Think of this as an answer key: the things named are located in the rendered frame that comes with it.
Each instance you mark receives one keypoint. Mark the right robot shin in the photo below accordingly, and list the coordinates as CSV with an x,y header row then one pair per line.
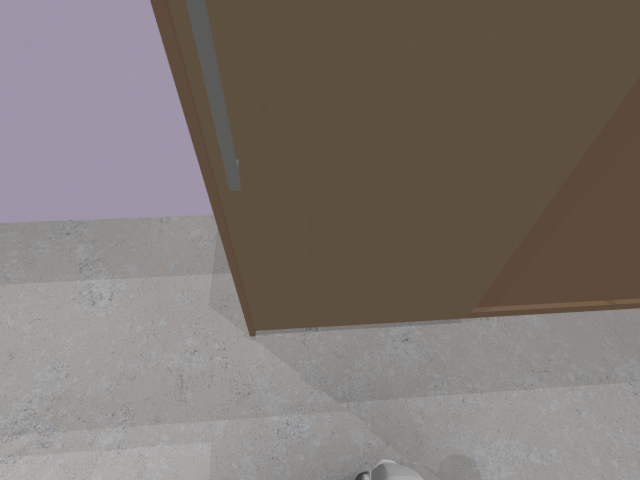
x,y
383,461

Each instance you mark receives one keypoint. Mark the handle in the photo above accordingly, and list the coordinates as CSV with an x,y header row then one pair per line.
x,y
205,47

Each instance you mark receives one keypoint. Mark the wardrobe door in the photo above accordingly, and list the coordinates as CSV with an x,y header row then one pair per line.
x,y
395,153
585,245

